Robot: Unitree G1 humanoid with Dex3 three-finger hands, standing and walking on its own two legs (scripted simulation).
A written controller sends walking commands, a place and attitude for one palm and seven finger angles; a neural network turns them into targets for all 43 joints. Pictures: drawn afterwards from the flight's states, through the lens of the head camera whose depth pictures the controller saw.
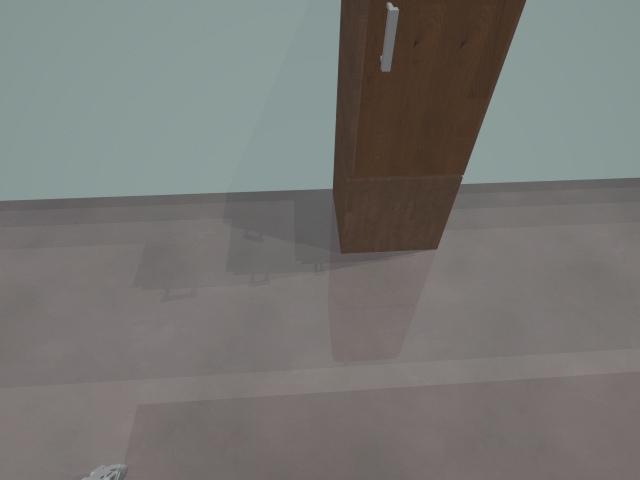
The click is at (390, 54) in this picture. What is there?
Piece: cupboard door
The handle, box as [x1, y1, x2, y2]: [380, 2, 398, 71]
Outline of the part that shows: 390,2 387,2 386,6 388,12 383,52 380,56 382,71 389,71 398,14 398,9 396,7 393,7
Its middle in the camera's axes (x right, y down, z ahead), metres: +0.16 -0.49 +0.95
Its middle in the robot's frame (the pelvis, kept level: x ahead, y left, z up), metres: +1.06 -0.11 +0.11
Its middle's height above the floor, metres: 0.88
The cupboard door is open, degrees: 0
